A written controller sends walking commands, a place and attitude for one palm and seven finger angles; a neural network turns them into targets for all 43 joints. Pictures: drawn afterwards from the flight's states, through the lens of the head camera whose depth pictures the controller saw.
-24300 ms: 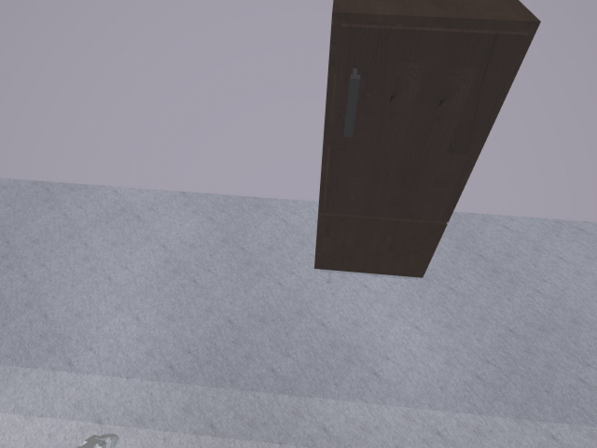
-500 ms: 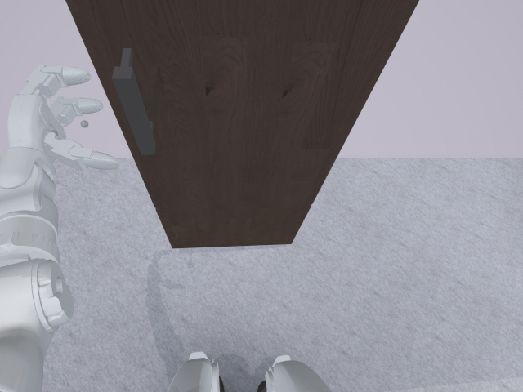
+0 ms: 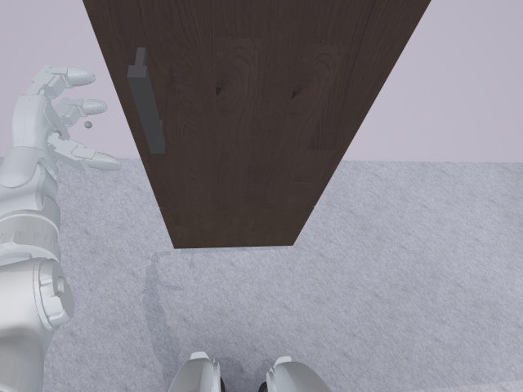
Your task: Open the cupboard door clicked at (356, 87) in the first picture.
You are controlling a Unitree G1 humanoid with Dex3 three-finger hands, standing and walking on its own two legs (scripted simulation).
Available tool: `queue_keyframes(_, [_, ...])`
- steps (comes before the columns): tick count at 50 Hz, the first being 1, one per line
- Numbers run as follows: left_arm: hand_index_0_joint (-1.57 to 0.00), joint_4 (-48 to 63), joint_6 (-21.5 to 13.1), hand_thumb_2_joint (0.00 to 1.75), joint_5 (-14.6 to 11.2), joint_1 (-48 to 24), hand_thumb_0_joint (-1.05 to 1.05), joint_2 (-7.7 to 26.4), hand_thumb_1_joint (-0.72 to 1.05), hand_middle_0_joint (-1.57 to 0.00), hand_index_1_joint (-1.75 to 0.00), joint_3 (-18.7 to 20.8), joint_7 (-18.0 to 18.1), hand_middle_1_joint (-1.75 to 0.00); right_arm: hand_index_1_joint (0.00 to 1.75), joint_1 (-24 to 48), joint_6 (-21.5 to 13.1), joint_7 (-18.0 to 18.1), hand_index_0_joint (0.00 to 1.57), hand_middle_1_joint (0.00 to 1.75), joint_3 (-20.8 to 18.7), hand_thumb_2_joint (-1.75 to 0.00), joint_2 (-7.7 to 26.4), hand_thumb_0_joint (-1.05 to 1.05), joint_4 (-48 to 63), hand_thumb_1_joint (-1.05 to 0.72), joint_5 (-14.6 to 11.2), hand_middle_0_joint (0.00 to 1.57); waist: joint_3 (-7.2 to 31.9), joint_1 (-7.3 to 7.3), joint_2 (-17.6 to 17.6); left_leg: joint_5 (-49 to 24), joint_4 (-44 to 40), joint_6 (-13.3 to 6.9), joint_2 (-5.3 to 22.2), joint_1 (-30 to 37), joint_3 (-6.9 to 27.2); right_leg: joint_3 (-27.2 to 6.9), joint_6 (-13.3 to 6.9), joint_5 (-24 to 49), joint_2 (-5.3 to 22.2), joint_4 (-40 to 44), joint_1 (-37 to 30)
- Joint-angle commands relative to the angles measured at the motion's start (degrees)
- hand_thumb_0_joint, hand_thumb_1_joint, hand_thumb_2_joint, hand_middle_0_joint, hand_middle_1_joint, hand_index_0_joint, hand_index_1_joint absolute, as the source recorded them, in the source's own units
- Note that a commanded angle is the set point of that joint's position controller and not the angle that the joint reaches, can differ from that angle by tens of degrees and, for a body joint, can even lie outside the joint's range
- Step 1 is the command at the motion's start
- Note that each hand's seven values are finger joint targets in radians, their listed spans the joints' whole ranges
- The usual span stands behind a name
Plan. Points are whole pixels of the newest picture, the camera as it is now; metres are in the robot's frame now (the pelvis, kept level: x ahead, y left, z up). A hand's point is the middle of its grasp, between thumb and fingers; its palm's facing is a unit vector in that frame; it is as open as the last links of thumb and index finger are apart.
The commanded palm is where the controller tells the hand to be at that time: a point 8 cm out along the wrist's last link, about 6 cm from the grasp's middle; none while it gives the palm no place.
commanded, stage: move the hooked fingers beside the handle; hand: left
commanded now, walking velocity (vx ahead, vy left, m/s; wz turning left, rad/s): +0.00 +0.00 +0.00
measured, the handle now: (150, 105) +0.53 +0.14 +0.09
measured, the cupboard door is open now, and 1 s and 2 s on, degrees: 1 1 1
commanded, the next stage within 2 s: slide the fingers in behind the handle in 0.34 s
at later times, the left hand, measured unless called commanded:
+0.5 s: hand (87, 124) +0.49 +0.22 +0.08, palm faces +0.01 -1.00 -0.01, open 14.0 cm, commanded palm +0.47 +0.26 +0.08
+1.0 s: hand (115, 126) +0.49 +0.19 +0.08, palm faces +0.00 -1.00 -0.01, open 14.0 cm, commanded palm +0.47 +0.23 +0.08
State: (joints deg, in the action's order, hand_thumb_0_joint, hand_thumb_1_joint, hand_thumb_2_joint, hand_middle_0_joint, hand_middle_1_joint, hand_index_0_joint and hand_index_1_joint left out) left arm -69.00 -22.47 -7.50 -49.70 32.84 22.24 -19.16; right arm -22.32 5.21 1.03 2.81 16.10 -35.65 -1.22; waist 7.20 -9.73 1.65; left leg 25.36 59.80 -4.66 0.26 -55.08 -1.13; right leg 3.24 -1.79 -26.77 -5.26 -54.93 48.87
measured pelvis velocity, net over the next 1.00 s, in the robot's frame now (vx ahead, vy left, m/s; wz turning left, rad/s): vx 0.00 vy -0.01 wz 0.01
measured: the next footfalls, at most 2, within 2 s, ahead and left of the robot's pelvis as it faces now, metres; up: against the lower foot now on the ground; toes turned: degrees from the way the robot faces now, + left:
none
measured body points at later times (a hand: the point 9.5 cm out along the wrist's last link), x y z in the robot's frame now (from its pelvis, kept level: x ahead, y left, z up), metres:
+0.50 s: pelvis +0.00 +0.00 +0.00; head +0.11 +0.03 +0.44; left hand +0.48 +0.28 +0.08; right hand +0.00 -0.27 -0.10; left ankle +0.02 +0.06 -0.67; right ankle -0.01 -0.11 -0.67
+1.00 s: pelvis +0.00 -0.01 +0.00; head +0.11 +0.02 +0.43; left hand +0.49 +0.24 +0.08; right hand +0.01 -0.27 -0.11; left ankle +0.02 +0.06 -0.67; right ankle -0.01 -0.11 -0.67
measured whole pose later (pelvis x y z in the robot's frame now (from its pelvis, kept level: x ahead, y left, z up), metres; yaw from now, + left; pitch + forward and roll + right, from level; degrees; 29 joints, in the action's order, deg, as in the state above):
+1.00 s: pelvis +0.00 -0.01 +0.00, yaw +0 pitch +20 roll -4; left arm -67.9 -23.4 -6.9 -49.7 28.3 19.6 -14.5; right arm -22.3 4.8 0.1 2.4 15.5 -35.9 -0.8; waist 7.3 -9.7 2.0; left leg 25.4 60.2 -4.2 0.1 -55.0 -1.0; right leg 3.4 -2.3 -27.2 -5.2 -55.9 49.1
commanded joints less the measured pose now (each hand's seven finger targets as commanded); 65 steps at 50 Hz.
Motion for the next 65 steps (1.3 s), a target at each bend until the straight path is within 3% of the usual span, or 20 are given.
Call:
queue_keyframes(1, [-0.30,13.29,-3.83,0.30,-1.12,-26.81,0.00,15.41,-0.50,-0.30,-1.20,1.81,0.42,-1.20,0.30,-8.96,-1.10,0.84,0.20,0.30,-4.12,-0.90,11.74,0.00,2.86,-0.90,0.09,0.20,23.91,-0.41,8.21,-22.05,-6.76,3.18,2.20,29.90,8.17,-1.50,-0.10,14.22,0.60,6.23,1.50])
queue_keyframes(3, [-0.30,14.90,-4.56,0.30,-1.08,-26.80,0.00,12.29,-0.50,-0.30,-1.20,-0.22,0.40,-1.20,0.30,-8.92,-1.25,0.69,0.20,0.30,-4.32,-0.90,11.26,0.00,2.67,-0.90,0.26,0.20,25.96,-0.52,10.80,-24.11,-6.65,3.77,2.53,33.54,8.72,-1.19,-0.20,14.13,0.61,6.09,3.37])
queue_keyframes(8, [-0.30,11.75,-3.45,0.30,-1.24,-26.23,0.00,10.25,-0.50,-0.30,-1.20,-1.18,0.84,-1.20,0.30,-9.55,-1.18,0.41,0.20,0.30,-4.44,-0.90,11.52,0.00,1.79,-0.90,0.37,0.20,23.04,-1.07,8.16,-22.74,-7.22,3.84,2.69,32.55,9.60,-0.60,-0.16,12.82,0.56,6.27,4.82])
queue_keyframes(11, [-0.30,12.40,-3.24,0.30,-0.56,-25.57,0.00,14.36,-0.50,-0.30,-1.20,1.90,1.73,-1.20,0.30,-9.90,-1.13,0.53,0.20,0.30,-4.35,-0.90,11.76,0.00,2.26,-0.90,0.48,0.20,24.60,0.07,8.47,-23.90,-7.18,3.71,2.40,31.57,8.97,-0.86,-0.29,13.91,0.65,5.99,2.58])
queue_keyframes(12, [-0.30,13.35,-3.51,0.30,-0.54,-25.45,0.00,12.85,-0.50,-0.30,-1.20,0.74,1.83,-1.20,0.30,-9.55,-1.09,0.38,0.20,0.30,-4.30,-0.90,11.42,0.00,2.56,-0.90,0.47,0.20,24.72,0.05,9.03,-23.91,-7.05,3.72,2.37,32.27,8.76,-0.94,-0.24,13.80,0.60,6.21,2.86])
queue_keyframes(16, [-0.30,15.28,-5.01,0.30,-0.44,-24.92,0.00,14.99,-0.50,-0.30,-1.20,2.73,2.23,-1.20,0.30,-9.50,-1.05,0.28,0.20,0.30,-4.44,-0.90,11.43,0.00,2.83,-0.90,0.56,0.20,27.03,0.75,9.27,-26.29,-6.66,3.93,2.37,32.82,8.54,-1.08,-0.26,15.66,0.46,5.67,0.92])
queue_keyframes(20, [-0.30,12.53,-3.97,0.30,-0.65,-23.04,0.00,16.67,-0.50,-0.30,-1.20,3.87,1.57,-1.20,0.30,-9.67,-1.00,0.42,0.20,0.30,-4.25,-0.90,11.51,0.00,3.04,-0.90,0.32,0.20,23.75,0.45,6.32,-23.40,-6.65,2.87,1.82,27.94,7.16,-1.59,-0.13,16.37,0.33,6.38,-2.21])
queue_keyframes(27, [-0.30,15.17,-4.63,0.30,-2.14,-25.27,0.00,8.81,-0.50,-0.30,-1.20,-2.01,0.24,-1.20,0.30,-9.01,-1.10,0.28,0.20,0.30,-4.68,-0.90,11.03,0.00,2.06,-0.90,0.26,0.20,24.70,-0.84,9.62,-24.50,-6.84,3.74,2.72,34.41,8.87,-0.83,-0.20,14.16,0.37,6.56,3.68])
queue_keyframes(33, [-0.30,13.64,-3.21,0.30,-1.35,-26.26,0.00,6.74,-0.50,-0.30,-1.20,-3.45,2.20,-1.20,0.30,-8.80,-1.11,-0.09,0.20,0.30,-4.49,-0.90,10.88,0.00,2.02,-0.90,0.39,0.20,21.88,-1.08,7.96,-21.10,-7.25,3.37,2.13,31.15,8.66,-0.89,-0.12,12.91,0.67,6.70,3.67])
queue_keyframes(35, [-0.30,14.71,-3.97,0.30,-1.29,-25.79,0.00,10.55,-0.50,-0.30,-1.20,0.23,3.47,-1.20,0.30,-9.05,-1.28,-0.04,0.20,0.30,-4.60,-0.90,11.12,0.00,2.25,-0.90,0.53,0.20,23.55,-0.04,7.26,-21.73,-6.74,3.14,1.92,30.59,8.36,-1.13,-0.35,13.69,0.59,6.25,1.71])
queue_keyframes(36, [-0.30,15.55,-4.42,0.30,-0.89,-26.33,0.00,10.08,-0.50,-0.30,-1.20,-0.40,3.78,-1.20,0.30,-8.71,-1.33,-0.07,0.20,0.30,-4.56,-0.90,10.92,0.00,2.45,-0.90,0.52,0.20,25.39,-0.11,8.00,-22.82,-6.58,3.26,1.92,31.23,8.24,-1.38,-0.21,14.71,0.71,5.93,1.48])
queue_keyframes(41, [-0.30,14.19,-5.01,0.30,-0.33,-25.26,0.00,8.29,-0.50,-0.30,-1.20,-1.60,4.52,-1.20,0.30,-8.20,-1.41,-0.42,0.20,0.30,-4.34,-0.90,10.39,0.00,2.62,-0.90,0.36,0.20,24.71,-0.34,7.10,-22.76,-5.90,3.04,1.61,29.23,7.22,-1.73,0.09,16.22,0.64,5.76,0.00])
queue_keyframes(43, [-0.30,12.69,-4.41,0.30,0.04,-25.71,0.00,10.98,-0.50,-0.30,-1.20,0.07,4.78,-1.20,0.30,-8.51,-1.25,-0.24,0.20,0.30,-4.24,-0.90,10.78,0.00,2.69,-0.90,0.32,0.20,23.03,-0.41,5.04,-19.58,-6.26,2.67,1.43,26.08,6.99,-2.07,0.19,14.96,0.71,6.09,-1.39])
queue_keyframes(46, [-0.30,15.10,-4.93,0.30,-0.17,-25.96,0.00,8.90,-0.50,-0.30,-1.20,-1.14,4.70,-1.20,0.30,-8.10,-1.45,-0.32,0.20,0.30,-4.31,-0.90,10.30,0.00,3.08,-0.90,0.34,0.20,25.76,0.06,8.55,-22.16,-5.89,2.97,1.45,29.33,6.99,-1.99,-0.04,16.33,0.74,5.67,-0.64])
queue_keyframes(48, [-0.30,13.01,-4.44,0.30,-0.46,-26.10,0.00,6.27,-0.50,-0.30,-1.20,-3.02,4.67,-1.20,0.30,-8.26,-1.55,-0.40,0.20,0.30,-4.27,-0.90,10.10,0.00,2.65,-0.90,0.30,0.20,22.90,-1.18,6.53,-20.48,-5.97,2.82,1.58,28.08,7.03,-1.80,0.19,15.18,0.64,6.22,0.59])
queue_keyframes(49, [-0.30,12.89,-4.27,0.30,-0.59,-26.22,0.00,7.06,-0.50,-0.30,-1.20,-2.29,4.79,-1.20,0.30,-8.42,-1.61,-0.41,0.20,0.30,-4.38,-0.90,10.29,0.00,2.38,-0.90,0.38,0.20,22.53,-1.11,5.35,-19.81,-5.91,2.65,1.57,27.11,6.94,-1.91,0.19,15.10,0.58,6.30,-0.10])
queue_keyframes(51, [-0.30,13.15,-4.42,0.30,-0.44,-27.01,0.00,8.73,-0.50,-0.30,-1.20,-1.10,4.98,-1.20,0.30,-8.61,-1.74,-0.30,0.20,0.30,-4.34,-0.90,10.55,0.00,2.30,-0.90,0.38,0.20,24.09,-0.72,6.27,-20.08,-5.60,2.63,1.42,26.70,6.85,-2.10,0.13,15.51,0.80,5.78,-0.33])
queue_keyframes(55, [-0.30,14.90,-4.81,0.30,-0.58,-25.87,0.00,4.46,-0.50,-0.30,-1.20,-3.86,4.90,-1.20,0.30,-8.95,-2.00,-0.69,0.20,0.30,-4.67,-0.90,9.92,0.00,2.31,-0.90,0.55,0.20,26.51,-0.74,7.52,-23.70,-5.07,2.72,1.33,29.81,7.00,-1.88,-0.07,17.68,0.59,5.43,-0.35])
queue_keyframes(61, [-0.30,14.76,-4.66,0.30,-0.79,-27.19,0.00,2.79,-0.50,-0.30,-1.20,-5.13,5.42,-1.20,0.30,-8.82,-2.06,-0.86,0.20,0.30,-4.87,-0.90,9.88,0.00,1.30,-0.90,0.49,0.20,25.13,-1.43,5.88,-21.93,-5.05,2.47,1.20,28.31,6.65,-2.10,0.21,17.54,0.68,6.02,-0.38])
queue_keyframes(65, [-0.30,16.00,-5.06,0.30,-0.74,-28.31,0.00,-0.30,-0.50,-0.30,-1.20,-7.63,5.91,-1.20,0.30,-8.87,-2.30,-1.11,0.20,0.30,-5.02,-0.90,9.58,0.00,0.98,-0.90,0.65,0.20,24.69,-1.53,8.73,-22.85,-5.34,2.84,1.24,30.70,7.33,-1.62,-0.21,16.71,0.64,5.91,1.37])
